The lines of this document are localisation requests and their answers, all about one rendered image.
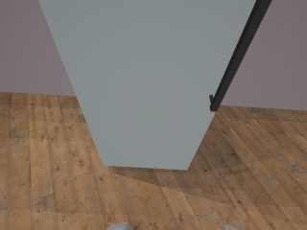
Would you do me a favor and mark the handle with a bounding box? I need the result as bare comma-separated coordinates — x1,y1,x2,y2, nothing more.
209,0,272,112

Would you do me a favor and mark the fridge door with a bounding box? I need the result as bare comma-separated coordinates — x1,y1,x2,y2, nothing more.
38,0,256,171

